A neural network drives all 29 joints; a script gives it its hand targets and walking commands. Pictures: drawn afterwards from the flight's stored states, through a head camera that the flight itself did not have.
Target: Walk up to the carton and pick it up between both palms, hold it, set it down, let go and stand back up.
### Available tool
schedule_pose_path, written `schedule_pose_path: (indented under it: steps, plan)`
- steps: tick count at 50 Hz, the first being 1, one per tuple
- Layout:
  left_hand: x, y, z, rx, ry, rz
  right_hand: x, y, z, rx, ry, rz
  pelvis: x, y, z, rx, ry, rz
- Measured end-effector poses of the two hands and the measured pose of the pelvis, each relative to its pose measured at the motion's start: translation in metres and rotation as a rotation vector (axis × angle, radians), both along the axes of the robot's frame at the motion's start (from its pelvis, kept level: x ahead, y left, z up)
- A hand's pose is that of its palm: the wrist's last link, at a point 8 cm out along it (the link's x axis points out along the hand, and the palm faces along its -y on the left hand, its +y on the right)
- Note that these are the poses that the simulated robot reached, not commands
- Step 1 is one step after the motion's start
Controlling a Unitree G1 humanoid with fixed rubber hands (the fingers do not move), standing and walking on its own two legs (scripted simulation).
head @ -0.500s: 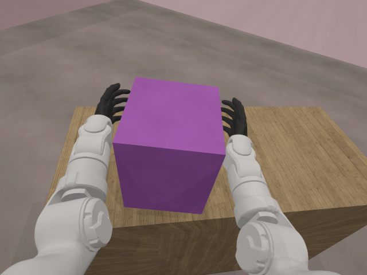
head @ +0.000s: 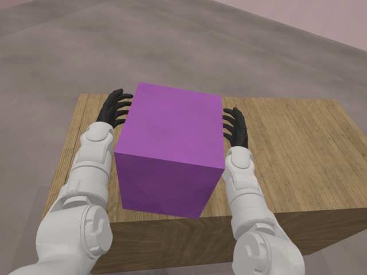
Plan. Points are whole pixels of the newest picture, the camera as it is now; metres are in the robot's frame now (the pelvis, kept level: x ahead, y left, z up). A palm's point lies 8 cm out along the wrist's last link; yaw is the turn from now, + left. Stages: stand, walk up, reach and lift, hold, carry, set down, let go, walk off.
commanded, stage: set down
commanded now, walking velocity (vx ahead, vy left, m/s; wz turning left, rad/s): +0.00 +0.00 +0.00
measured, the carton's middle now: (170, 154) +0.41 +0.03 +0.01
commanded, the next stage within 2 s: none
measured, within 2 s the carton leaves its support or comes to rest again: rests again in 0.28 s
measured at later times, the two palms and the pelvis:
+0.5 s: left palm (104, 130) +0.42 +0.18 +0.08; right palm (234, 148) +0.38 -0.11 +0.08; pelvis -0.01 +0.01 +0.00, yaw +0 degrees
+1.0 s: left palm (103, 130) +0.42 +0.18 +0.08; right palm (234, 148) +0.39 -0.11 +0.08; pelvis -0.01 +0.00 +0.00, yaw +0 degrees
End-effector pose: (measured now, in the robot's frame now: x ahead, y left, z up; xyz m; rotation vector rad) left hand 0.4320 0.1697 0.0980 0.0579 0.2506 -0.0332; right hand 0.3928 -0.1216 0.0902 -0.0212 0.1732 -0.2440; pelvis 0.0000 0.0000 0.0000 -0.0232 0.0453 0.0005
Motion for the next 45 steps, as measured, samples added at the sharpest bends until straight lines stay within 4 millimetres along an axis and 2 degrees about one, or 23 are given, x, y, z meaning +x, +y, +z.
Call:
schedule_pose_path:
  steps: [10, 26, 45]
  plan:
    - [0.0, -0.009, 0.0, -0.002, 0.01, -0.026, -0.01, -0.007, -0.006, 0.013, 0.008, -0.032, -0.004, 0.002, 0.0, 0.003, 0.005, -0.013]
    - [-0.011, 0.007, -0.014, -0.029, 0.01, 0.006, -0.009, 0.007, -0.005, -0.006, 0.001, 0.005, -0.01, 0.006, 0.0, 0.003, 0.011, -0.006]
    - [-0.01, 0.008, -0.014, -0.015, 0.001, 0.004, -0.007, 0.007, -0.007, -0.006, -0.014, 0.006, -0.005, 0.006, -0.001, -0.001, 0.002, -0.002]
